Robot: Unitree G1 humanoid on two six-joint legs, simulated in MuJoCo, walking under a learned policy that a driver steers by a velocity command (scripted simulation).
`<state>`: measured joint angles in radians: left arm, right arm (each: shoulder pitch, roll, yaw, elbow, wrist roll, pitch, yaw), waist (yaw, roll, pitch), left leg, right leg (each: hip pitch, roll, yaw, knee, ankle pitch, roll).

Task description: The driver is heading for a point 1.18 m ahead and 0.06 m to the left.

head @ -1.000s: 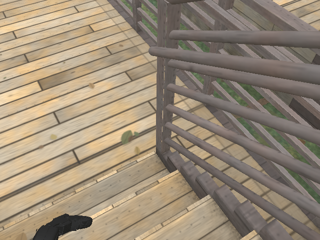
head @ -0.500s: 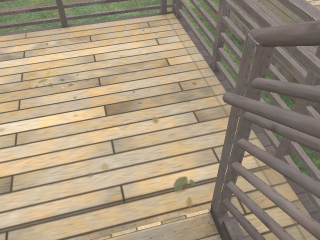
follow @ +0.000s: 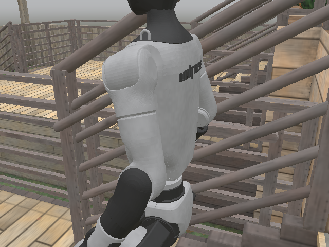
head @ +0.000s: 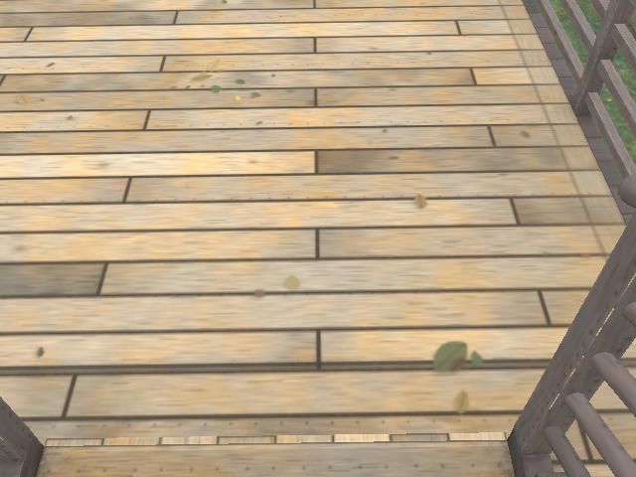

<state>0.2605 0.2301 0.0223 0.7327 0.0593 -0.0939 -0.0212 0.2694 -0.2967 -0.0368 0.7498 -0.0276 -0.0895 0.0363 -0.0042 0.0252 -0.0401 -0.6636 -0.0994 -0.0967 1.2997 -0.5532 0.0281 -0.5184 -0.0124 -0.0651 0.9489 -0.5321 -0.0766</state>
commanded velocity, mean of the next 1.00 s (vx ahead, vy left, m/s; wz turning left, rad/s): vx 0.01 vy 0.00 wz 0.24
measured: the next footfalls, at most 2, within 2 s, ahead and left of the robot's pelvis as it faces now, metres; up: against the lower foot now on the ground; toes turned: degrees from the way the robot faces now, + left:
left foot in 0.26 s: +0.03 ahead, +0.13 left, +0.00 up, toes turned +14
right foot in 0.52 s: +0.03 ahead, -0.10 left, +0.00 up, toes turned +12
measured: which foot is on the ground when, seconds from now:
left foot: up 0.00-0.24, down 0.26-1.00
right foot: down 0.00-0.26, up 0.28-0.50, down 0.52-1.00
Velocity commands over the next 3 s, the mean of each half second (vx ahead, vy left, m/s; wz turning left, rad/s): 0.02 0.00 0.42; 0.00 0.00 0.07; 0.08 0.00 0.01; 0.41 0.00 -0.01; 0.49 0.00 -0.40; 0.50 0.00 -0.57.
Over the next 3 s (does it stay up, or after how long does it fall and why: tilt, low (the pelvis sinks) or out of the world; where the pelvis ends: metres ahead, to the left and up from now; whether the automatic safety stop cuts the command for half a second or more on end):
stays up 0.83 0.24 -0.46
